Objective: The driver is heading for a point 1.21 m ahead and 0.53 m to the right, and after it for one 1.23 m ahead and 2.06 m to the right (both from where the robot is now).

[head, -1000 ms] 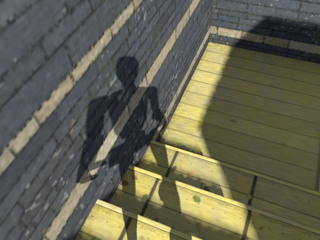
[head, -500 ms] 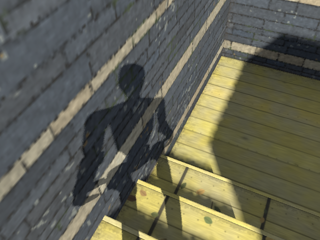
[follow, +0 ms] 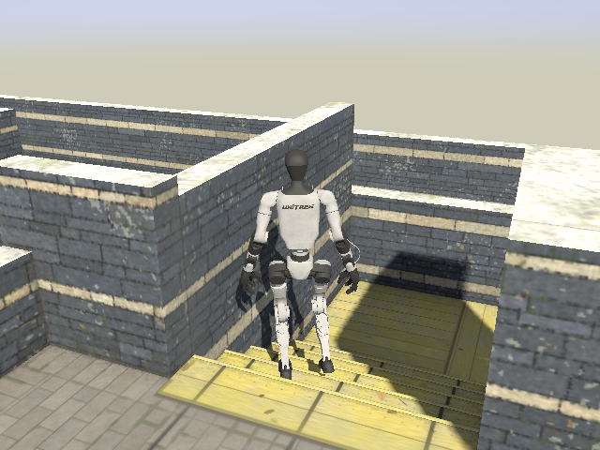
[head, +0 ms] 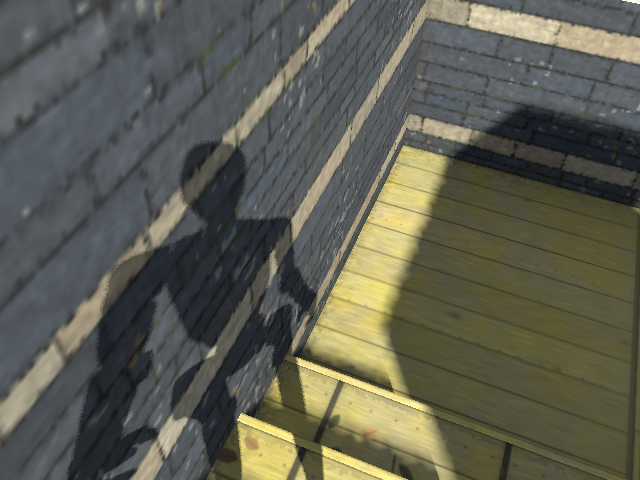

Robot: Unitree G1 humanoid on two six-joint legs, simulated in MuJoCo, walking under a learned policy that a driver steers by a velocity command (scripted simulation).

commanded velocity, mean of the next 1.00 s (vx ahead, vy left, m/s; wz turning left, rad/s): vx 0.49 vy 0.00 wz -0.37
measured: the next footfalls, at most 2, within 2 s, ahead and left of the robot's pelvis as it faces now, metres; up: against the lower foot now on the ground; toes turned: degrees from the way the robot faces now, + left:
right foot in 0.38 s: +0.26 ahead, -0.12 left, -0.17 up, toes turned -6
left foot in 0.76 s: +0.60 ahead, +0.06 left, -0.34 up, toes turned -14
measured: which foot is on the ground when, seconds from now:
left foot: down 0.00-0.38, up 0.40-0.74, down 0.76-1.00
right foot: up 0.00-0.36, down 0.38-0.76, up 0.78-1.00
